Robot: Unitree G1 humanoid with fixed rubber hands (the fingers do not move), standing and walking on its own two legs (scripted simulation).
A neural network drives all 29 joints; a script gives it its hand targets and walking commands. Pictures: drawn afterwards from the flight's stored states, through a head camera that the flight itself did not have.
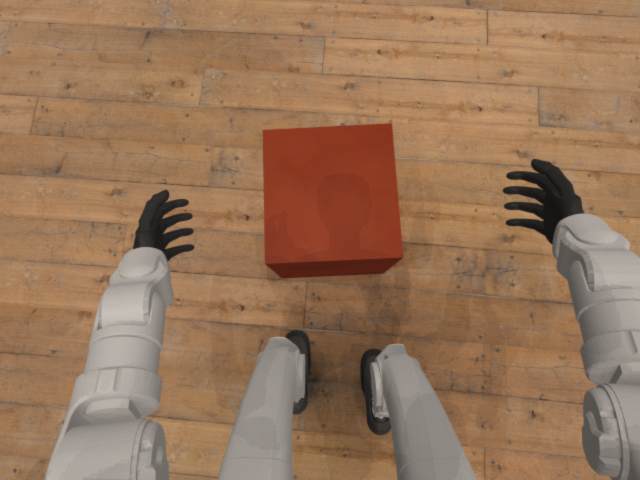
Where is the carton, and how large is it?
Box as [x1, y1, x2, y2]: [263, 123, 402, 277]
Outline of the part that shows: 391,123 263,130 265,263 281,277 382,273 402,257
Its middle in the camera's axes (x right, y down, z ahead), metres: +0.03 -0.08 +0.94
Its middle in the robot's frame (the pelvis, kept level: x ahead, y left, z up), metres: +0.55 +0.02 -0.54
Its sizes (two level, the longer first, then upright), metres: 0.288 0.275 0.291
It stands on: the floor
